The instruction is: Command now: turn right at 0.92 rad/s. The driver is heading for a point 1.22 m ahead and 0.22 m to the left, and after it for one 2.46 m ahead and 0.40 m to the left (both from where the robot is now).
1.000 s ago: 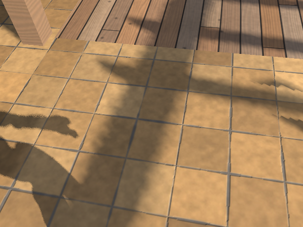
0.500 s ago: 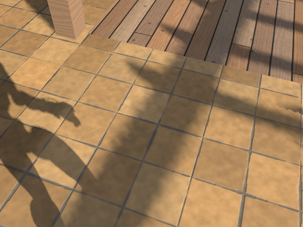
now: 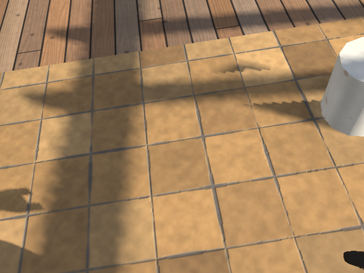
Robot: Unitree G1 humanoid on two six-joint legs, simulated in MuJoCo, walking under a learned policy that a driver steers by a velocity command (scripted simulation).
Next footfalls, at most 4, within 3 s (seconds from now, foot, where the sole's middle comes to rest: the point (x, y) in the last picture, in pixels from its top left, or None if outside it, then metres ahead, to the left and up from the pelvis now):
0.34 left None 0.14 0.14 -0.78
0.70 right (248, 272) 0.42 -0.12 -0.78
1.14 left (167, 178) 0.79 0.17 -0.78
1.54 right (150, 110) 1.16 0.27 -0.78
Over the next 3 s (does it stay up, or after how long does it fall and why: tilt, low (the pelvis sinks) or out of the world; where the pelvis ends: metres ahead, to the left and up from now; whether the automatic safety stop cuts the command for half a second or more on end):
stays up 1.09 0.36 -0.02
